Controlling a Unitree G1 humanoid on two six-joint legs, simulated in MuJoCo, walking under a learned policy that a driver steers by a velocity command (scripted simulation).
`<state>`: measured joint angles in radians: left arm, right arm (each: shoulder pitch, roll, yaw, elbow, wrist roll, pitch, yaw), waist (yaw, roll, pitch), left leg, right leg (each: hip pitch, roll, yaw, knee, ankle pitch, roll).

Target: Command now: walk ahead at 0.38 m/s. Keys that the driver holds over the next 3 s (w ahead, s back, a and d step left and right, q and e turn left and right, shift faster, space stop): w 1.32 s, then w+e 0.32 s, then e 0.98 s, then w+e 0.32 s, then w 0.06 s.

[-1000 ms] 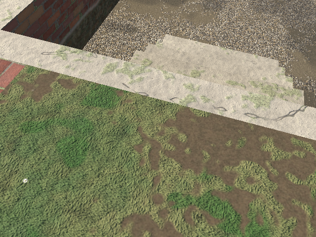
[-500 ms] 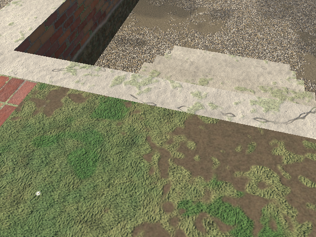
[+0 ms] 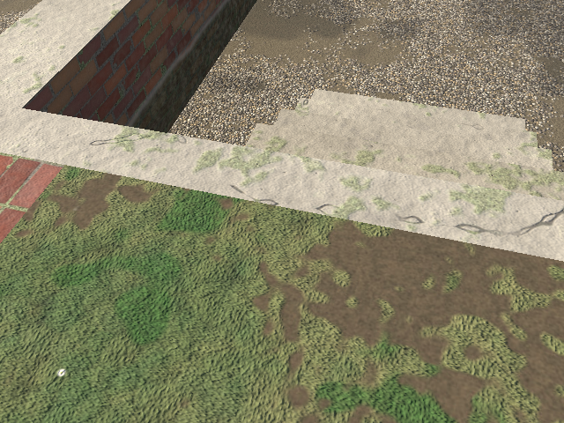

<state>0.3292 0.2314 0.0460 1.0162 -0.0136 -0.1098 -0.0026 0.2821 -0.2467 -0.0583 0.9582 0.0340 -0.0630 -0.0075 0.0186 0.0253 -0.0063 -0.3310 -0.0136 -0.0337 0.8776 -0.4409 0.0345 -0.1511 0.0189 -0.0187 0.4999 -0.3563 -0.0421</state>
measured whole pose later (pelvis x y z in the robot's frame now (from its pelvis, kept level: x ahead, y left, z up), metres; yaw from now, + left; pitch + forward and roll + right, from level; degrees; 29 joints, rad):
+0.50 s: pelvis +0.25 +0.06 +0.00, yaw -1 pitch +0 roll +1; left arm 0.28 0.27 0.05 0.95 -0.03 -0.10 0.01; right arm 0.17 -0.25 -0.05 0.92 0.00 -0.09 0.04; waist 0.00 -0.04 0.04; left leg -0.28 -0.06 0.06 0.41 -0.14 0.07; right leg -0.45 -0.08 0.04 1.20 -0.32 -0.05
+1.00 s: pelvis +0.54 -0.02 +0.00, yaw +0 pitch +1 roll +1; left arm 0.16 0.25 0.05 0.86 0.00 -0.10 -0.03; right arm 0.30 -0.28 -0.04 0.98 0.03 -0.09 0.00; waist -0.01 0.02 0.03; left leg -0.38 0.04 -0.03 1.15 -0.38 0.05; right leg -0.36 0.02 -0.06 0.48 -0.15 -0.06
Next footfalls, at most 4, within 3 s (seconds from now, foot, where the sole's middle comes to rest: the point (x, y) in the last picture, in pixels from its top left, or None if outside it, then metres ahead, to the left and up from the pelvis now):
0.34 left None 0.35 0.14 -0.77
0.88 right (354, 376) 0.64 -0.11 -0.77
1.42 left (260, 270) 0.96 0.14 -0.77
1.96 right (353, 217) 1.16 -0.14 -0.77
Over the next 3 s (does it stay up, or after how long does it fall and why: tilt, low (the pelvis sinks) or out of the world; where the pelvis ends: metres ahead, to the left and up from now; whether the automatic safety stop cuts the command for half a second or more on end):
stays up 1.10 -0.04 0.01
